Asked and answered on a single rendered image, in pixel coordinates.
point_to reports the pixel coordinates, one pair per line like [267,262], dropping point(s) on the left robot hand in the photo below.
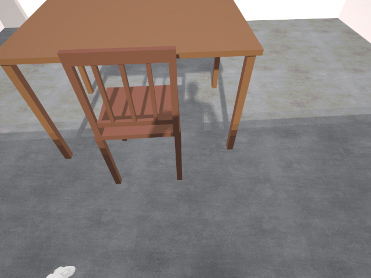
[62,272]

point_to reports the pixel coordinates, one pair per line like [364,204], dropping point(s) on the table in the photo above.
[198,28]

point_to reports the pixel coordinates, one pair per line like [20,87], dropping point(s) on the chair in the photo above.
[128,112]

